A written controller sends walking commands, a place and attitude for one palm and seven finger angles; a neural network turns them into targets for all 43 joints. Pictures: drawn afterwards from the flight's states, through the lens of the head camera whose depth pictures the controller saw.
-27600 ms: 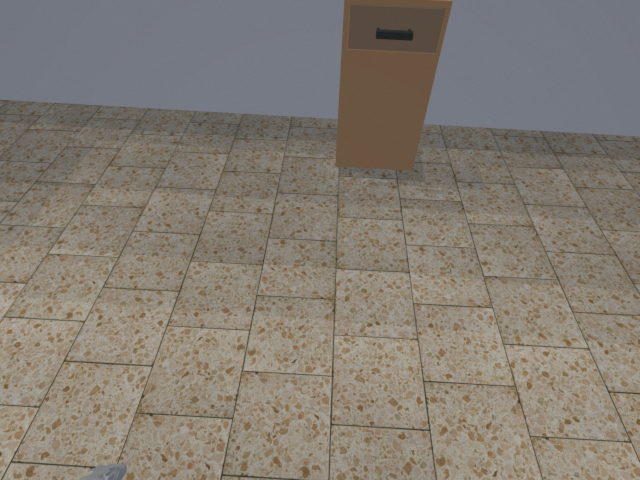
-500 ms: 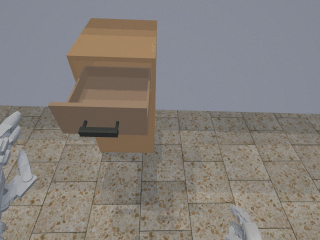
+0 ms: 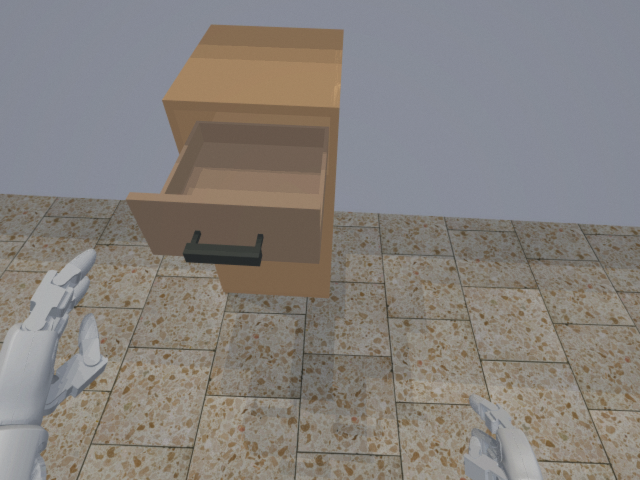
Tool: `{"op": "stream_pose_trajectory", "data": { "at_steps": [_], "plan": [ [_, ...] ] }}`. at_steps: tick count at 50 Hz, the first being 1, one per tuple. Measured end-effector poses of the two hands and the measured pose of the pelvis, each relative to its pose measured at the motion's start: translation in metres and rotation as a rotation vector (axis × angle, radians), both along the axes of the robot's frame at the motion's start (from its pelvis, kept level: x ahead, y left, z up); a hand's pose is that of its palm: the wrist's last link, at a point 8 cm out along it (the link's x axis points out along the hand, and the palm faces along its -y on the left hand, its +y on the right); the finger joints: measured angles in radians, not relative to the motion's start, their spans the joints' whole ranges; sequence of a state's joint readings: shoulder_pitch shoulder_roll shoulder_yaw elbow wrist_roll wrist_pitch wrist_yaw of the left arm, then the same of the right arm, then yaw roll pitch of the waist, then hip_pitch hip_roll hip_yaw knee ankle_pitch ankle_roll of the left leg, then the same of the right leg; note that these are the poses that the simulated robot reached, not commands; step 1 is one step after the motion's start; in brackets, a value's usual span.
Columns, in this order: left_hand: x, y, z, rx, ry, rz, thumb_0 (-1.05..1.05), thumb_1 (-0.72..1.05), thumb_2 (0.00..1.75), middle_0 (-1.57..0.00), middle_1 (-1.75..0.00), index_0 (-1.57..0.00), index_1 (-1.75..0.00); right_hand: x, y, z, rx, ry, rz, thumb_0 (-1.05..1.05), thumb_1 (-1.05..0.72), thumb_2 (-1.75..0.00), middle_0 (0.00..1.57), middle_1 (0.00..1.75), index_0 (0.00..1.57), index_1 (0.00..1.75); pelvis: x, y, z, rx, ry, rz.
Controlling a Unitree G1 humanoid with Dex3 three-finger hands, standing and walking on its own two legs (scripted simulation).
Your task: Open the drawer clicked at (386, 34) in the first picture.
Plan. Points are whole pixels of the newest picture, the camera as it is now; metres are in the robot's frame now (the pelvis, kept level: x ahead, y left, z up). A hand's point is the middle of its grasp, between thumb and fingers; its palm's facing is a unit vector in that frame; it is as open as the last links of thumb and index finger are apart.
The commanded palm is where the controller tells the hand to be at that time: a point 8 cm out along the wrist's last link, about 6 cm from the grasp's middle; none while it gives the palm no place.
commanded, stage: let the arm hang, fingers relaxed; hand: left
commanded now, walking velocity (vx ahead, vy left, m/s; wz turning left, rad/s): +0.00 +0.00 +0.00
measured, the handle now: (225, 245) +0.52 +0.23 -0.09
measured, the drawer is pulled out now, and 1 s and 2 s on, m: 0.30 0.30 0.30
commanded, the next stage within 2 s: look to check the result in 1.04 s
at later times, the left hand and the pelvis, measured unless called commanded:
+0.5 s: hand out of the picture -0.08 +0.16 -0.17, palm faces +0.02 -0.98 -0.21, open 7.2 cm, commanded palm none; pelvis -0.02 -0.02 +0.00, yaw -1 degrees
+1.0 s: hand out of the picture -0.02 +0.14 -0.17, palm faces +0.03 -0.98 -0.18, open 7.3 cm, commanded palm none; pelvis -0.02 -0.02 +0.00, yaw -2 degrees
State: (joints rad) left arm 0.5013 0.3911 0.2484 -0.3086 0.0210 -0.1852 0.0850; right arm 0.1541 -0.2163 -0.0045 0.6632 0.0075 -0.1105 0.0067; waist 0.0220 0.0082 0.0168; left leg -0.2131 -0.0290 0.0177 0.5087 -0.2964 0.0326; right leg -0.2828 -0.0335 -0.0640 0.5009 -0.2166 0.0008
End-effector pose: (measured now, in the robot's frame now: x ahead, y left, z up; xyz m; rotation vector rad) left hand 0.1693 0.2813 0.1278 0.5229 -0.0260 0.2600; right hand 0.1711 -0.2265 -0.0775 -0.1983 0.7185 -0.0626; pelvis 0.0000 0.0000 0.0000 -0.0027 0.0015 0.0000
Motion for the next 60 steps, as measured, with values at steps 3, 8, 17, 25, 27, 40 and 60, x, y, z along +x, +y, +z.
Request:
{"op": "stream_pose_trajectory", "data": {
  "at_steps": [3,8,17,25,27,40,60],
  "plan": [
    [0.000,0.008,-0.097,-0.135,0.372,0.109,0.01,0.90,0.90,-0.20,-0.30,-0.20,-0.30,-0.016,-0.006,-0.024,0.008,0.093,0.000,0.01,-0.90,-0.90,0.20,0.30,0.20,0.30,-0.005,0.000,-0.005,0.012,-0.001,-0.003],
    [-0.065,-0.034,-0.225,-0.328,0.953,0.169,0.01,0.91,0.90,-0.20,-0.30,-0.20,-0.30,-0.074,-0.018,-0.042,0.000,0.266,-0.075,0.01,-0.90,-0.90,0.20,0.30,0.20,0.30,-0.011,-0.007,-0.005,0.016,-0.030,-0.023],
    [-0.194,-0.070,-0.272,-0.467,1.373,0.290,0.00,1.00,0.89,-0.21,-0.30,-0.21,-0.30,-0.212,-0.024,-0.053,-0.029,0.708,-0.171,0.01,-0.91,-0.90,0.19,0.30,0.19,0.30,-0.017,-0.018,0.003,-0.002,-0.036,-0.018],
    [-0.245,-0.070,-0.262,-0.457,1.500,0.382,0.01,0.94,0.90,-0.20,-0.30,-0.20,-0.30,-0.268,-0.004,-0.058,0.035,0.861,-0.206,0.01,-0.91,-0.90,0.19,0.30,0.19,0.30,-0.019,-0.019,0.005,0.000,-0.037,-0.017],
    [-0.247,-0.072,-0.262,-0.455,1.502,0.386,0.01,0.93,0.90,-0.20,-0.30,-0.20,-0.30,-0.270,0.003,-0.061,0.057,0.861,-0.208,0.01,-0.91,-0.90,0.19,0.30,0.19,0.30,-0.019,-0.020,0.004,0.001,-0.038,-0.019],
    [-0.202,-0.096,-0.269,-0.489,1.370,0.304,0.01,0.91,0.90,-0.20,-0.30,-0.20,-0.30,-0.235,0.024,-0.072,0.129,0.730,-0.198,0.01,-0.91,-0.90,0.19,0.30,0.20,0.30,-0.020,-0.022,0.003,0.008,-0.039,-0.028],
    [-0.200,-0.093,-0.269,-0.493,1.390,0.319,0.01,0.91,0.90,-0.20,-0.30,-0.20,-0.30,-0.230,0.004,-0.066,0.073,0.747,-0.216,0.01,-0.91,-0.90,0.19,0.30,0.19,0.30,-0.013,-0.024,0.005,0.006,-0.038,-0.024]
  ]
}}
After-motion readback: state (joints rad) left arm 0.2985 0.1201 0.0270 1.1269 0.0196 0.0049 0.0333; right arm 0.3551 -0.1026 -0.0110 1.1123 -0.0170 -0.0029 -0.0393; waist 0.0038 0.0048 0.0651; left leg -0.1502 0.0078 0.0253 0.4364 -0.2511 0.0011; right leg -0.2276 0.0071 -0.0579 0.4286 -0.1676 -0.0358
